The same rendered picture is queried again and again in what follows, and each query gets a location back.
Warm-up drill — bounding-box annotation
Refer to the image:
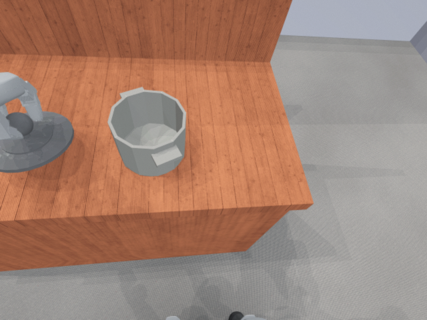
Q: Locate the knob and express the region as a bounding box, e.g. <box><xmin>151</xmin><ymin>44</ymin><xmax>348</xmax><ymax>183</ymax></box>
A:
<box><xmin>6</xmin><ymin>112</ymin><xmax>33</xmax><ymax>136</ymax></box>

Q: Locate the lid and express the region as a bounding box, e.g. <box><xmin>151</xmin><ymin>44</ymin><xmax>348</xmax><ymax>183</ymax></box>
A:
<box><xmin>0</xmin><ymin>111</ymin><xmax>74</xmax><ymax>173</ymax></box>

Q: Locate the table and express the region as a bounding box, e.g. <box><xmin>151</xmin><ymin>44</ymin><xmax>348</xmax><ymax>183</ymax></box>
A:
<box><xmin>0</xmin><ymin>0</ymin><xmax>314</xmax><ymax>271</ymax></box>

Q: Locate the left robot hand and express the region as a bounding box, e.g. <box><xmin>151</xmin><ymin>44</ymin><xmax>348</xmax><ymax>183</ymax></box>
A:
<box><xmin>0</xmin><ymin>72</ymin><xmax>43</xmax><ymax>140</ymax></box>

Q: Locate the pot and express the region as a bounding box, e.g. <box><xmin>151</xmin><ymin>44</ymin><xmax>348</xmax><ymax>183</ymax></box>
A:
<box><xmin>107</xmin><ymin>87</ymin><xmax>186</xmax><ymax>177</ymax></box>

